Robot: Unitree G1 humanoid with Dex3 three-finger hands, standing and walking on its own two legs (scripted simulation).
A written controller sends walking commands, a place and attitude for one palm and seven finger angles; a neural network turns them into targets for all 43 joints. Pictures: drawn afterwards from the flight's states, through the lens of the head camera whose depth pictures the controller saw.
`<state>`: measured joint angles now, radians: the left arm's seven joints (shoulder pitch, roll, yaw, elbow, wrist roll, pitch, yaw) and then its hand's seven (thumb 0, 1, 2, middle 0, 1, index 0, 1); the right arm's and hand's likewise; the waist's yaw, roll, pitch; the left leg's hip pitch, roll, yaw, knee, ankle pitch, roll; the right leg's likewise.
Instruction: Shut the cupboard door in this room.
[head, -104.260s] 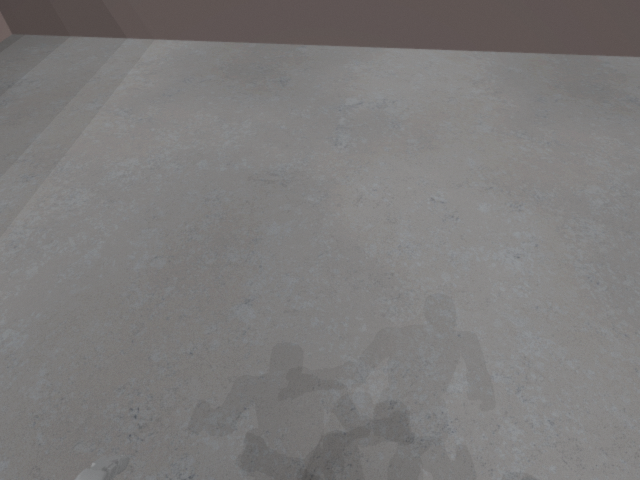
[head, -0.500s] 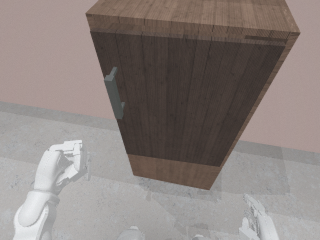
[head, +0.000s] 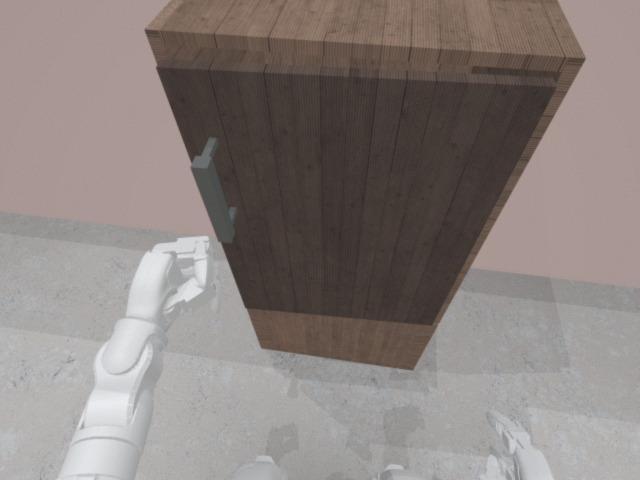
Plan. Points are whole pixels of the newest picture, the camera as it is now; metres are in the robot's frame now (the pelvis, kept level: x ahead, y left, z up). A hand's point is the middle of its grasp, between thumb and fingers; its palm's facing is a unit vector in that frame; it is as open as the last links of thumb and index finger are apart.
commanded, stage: bring the fist close to the handle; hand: left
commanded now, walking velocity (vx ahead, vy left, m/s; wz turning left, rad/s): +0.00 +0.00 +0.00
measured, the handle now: (219, 193) +0.48 +0.16 +0.07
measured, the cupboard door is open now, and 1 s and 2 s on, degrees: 3 3 0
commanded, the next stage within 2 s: push the door shut along its arc in 0.70 s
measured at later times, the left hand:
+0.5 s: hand (232, 238) +0.39 +0.13 +0.08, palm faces -0.08 -1.00 -0.05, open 3.1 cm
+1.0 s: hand (232, 237) +0.40 +0.13 +0.07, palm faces -0.15 -0.99 -0.04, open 3.1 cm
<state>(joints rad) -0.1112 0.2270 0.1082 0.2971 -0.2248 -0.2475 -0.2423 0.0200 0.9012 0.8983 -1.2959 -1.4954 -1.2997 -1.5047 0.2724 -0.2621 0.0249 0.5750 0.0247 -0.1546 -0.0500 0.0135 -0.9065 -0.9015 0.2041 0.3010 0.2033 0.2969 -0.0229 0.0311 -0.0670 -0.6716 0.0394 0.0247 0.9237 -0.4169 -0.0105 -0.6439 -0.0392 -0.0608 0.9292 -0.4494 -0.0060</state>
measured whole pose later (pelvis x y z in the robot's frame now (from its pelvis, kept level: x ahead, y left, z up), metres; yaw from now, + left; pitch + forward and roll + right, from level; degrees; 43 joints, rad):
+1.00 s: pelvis -0.01 -0.01 +0.00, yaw +0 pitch +11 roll +0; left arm -0.54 0.27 0.16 0.80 -0.19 -0.35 -0.27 0.02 0.90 0.90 -1.30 -1.50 -1.30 -1.50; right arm 0.27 -0.27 0.02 0.61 0.03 -0.06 -0.04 0.01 -0.91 -0.90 0.20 0.30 0.20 0.30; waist -0.05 0.02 -0.07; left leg -0.72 0.05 0.02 0.92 -0.39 -0.02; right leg -0.70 -0.03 -0.06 0.94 -0.43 -0.02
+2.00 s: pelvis -0.06 +0.01 -0.03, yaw -1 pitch +14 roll -1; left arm -0.85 0.30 0.15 1.08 -0.16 -0.36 -0.11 0.02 0.90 0.90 -1.34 -1.50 -1.33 -1.50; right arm 0.35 -0.27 0.03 0.66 0.01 -0.12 -0.02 0.01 -0.91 -0.90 0.20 0.30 0.20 0.30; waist -0.11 0.03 -0.08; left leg -0.93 0.00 -0.03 1.05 -0.37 0.00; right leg -0.91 -0.01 -0.04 1.04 -0.38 -0.01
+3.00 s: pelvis +0.02 -0.01 +0.02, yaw -2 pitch +4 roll +0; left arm 0.13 0.25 0.15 0.04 -0.28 -0.14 -0.26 0.02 0.90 0.90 -1.30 -1.49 -1.30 -1.50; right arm 0.27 -0.27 0.03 0.54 0.05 -0.07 -0.06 0.01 -0.91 -0.90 0.20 0.30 0.20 0.30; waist 0.01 0.05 -0.07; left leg -0.46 0.01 -0.02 0.78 -0.39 -0.02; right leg -0.44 0.00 -0.03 0.79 -0.41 -0.02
